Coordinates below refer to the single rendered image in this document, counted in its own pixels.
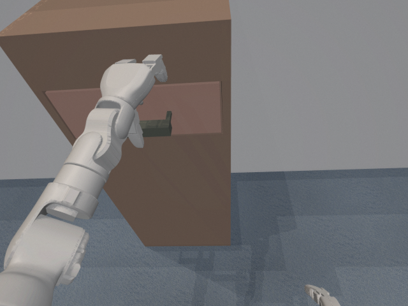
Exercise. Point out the drawer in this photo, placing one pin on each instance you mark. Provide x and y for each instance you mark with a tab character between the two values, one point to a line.
195	107

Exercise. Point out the robot right hand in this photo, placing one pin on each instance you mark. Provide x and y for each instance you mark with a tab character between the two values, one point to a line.
321	296

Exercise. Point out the cabinet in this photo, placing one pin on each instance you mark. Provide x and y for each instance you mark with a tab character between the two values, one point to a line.
176	190

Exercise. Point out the robot left forearm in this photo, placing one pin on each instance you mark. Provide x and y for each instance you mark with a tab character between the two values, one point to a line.
75	190

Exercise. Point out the left robot upper arm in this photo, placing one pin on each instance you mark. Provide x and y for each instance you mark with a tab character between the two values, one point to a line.
50	253

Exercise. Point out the robot left hand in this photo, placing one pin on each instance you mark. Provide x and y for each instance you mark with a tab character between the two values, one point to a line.
131	82

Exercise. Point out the handle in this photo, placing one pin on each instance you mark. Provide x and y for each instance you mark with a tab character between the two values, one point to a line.
152	128

